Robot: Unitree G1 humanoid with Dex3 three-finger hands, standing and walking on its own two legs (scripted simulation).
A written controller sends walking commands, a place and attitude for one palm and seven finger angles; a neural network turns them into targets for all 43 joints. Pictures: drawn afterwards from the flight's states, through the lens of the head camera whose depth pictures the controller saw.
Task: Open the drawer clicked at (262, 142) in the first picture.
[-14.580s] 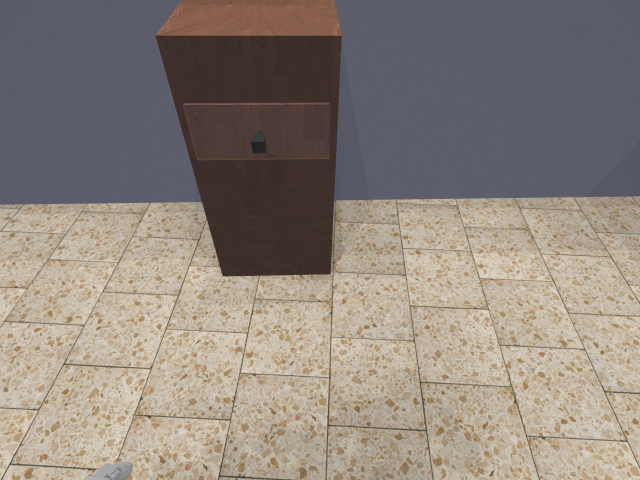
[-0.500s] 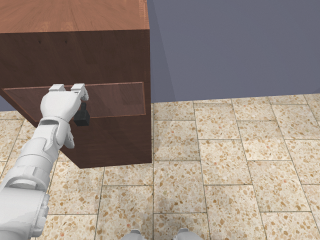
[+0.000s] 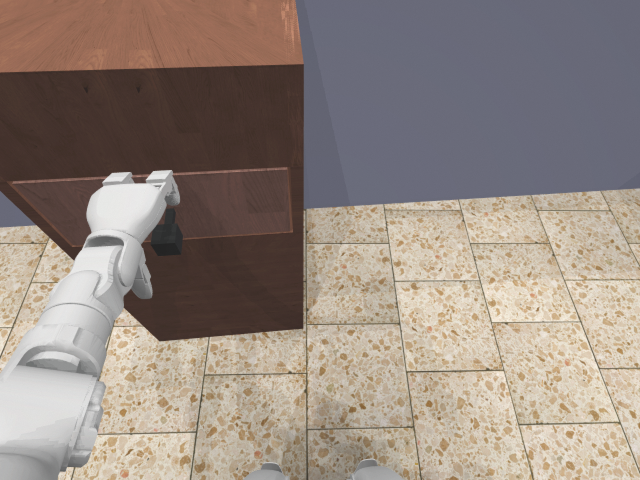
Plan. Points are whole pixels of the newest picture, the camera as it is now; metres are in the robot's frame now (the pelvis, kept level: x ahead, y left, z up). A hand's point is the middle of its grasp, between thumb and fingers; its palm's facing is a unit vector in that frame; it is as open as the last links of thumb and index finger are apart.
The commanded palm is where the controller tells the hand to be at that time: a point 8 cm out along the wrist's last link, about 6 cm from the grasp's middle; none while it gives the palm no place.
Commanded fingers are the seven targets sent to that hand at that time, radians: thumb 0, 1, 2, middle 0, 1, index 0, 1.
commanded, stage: move the hooked fingers above the handle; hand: left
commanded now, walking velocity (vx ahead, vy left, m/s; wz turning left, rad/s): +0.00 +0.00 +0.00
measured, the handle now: (168, 230) +0.49 +0.24 -0.07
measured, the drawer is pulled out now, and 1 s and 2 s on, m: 0.00 0.00 0.00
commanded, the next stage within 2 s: lower the fingers behind the handle in 0.68 s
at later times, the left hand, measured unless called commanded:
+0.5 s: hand (130, 230) +0.44 +0.26 +0.00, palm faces -0.17 -0.03 -0.99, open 13.7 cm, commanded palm +0.43 +0.25 +0.05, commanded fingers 0.00 -0.50 0.30 -0.30 -1.20 -0.30 -1.20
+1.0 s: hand (124, 231) +0.44 +0.27 -0.01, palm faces -0.11 -0.03 -0.99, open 13.6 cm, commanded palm +0.43 +0.27 +0.04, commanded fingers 0.00 -0.50 0.30 -0.30 -1.20 -0.30 -1.20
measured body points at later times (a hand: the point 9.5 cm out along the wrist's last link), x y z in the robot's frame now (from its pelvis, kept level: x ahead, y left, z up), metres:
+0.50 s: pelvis +0.00 +0.00 +0.00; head +0.09 +0.01 +0.44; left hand +0.44 +0.26 +0.05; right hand +0.04 -0.27 -0.12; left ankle -0.02 +0.08 -0.69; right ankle +0.00 -0.11 -0.69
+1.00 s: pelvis +0.00 +0.00 +0.00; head +0.10 +0.00 +0.43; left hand +0.44 +0.27 +0.05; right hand +0.04 -0.26 -0.13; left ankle -0.02 +0.08 -0.69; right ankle +0.00 -0.11 -0.69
